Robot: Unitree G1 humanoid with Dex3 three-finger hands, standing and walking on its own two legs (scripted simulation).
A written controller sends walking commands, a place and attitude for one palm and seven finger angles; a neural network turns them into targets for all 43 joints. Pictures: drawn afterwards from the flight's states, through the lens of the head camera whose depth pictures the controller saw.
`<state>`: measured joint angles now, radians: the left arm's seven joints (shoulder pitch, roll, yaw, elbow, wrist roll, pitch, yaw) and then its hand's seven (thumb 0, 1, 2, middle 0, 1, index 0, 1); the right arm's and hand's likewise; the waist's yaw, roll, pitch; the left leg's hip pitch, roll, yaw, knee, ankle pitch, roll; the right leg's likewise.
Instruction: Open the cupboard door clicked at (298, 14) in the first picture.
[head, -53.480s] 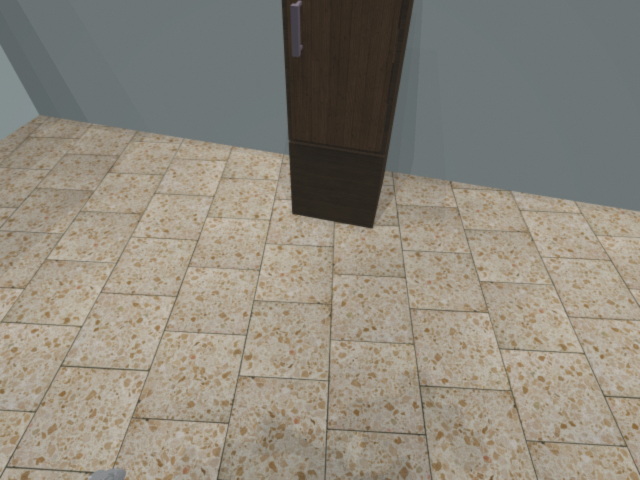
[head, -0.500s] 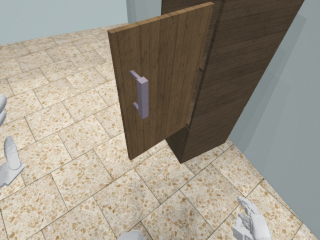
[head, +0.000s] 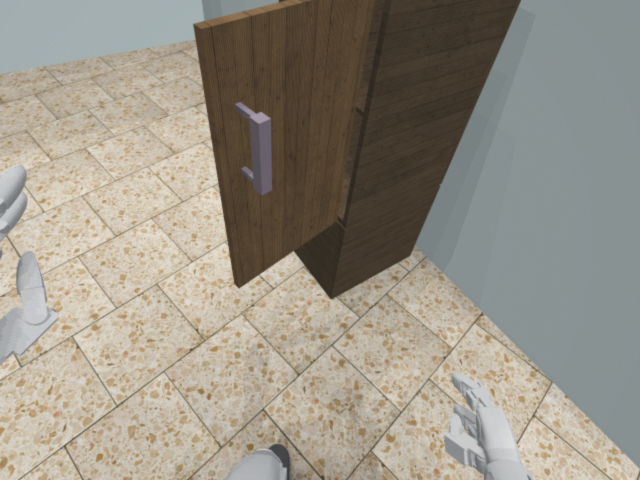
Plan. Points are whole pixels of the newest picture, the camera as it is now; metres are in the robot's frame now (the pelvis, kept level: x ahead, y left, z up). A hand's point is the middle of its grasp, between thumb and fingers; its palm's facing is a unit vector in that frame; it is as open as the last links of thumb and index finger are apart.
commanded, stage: stop stepping back and stand still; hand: left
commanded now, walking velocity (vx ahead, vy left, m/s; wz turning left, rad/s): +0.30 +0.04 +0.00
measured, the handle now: (253, 149) +0.57 +0.18 +0.08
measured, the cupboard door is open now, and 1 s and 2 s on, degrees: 100 100 100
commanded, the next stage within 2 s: let the arm hang, fingers relaxed in 0.70 s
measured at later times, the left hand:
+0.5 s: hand out of the picture +0.10 +0.29 +0.17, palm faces +0.52 -0.76 -0.39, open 7.4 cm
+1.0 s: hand out of the picture +0.01 +0.21 -0.11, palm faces +0.17 -0.94 -0.30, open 7.4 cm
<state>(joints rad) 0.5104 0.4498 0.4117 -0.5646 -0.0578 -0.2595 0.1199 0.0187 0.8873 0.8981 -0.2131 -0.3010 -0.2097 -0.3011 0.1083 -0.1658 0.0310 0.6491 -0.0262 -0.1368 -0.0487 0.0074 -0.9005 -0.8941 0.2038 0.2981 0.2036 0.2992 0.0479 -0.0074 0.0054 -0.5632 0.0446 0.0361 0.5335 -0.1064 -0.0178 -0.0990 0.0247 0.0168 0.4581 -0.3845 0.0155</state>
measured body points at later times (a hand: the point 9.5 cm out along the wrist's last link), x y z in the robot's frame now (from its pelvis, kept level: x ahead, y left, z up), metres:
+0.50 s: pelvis -0.09 +0.01 +0.01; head -0.10 +0.03 +0.46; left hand +0.07 +0.33 +0.19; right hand +0.07 -0.22 -0.07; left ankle -0.03 +0.13 -0.72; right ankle -0.09 -0.10 -0.71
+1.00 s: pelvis -0.10 -0.01 +0.00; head -0.10 -0.03 +0.45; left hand +0.00 +0.26 -0.09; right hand +0.05 -0.24 -0.14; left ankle -0.09 +0.14 -0.72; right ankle -0.08 -0.09 -0.72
